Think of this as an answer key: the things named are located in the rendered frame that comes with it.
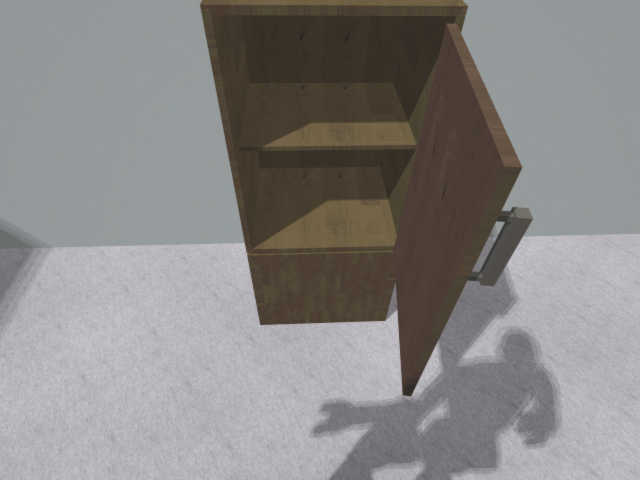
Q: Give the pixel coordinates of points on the cupboard door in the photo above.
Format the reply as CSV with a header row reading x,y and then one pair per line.
x,y
464,170

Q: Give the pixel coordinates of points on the handle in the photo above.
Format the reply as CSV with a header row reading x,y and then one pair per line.
x,y
516,223

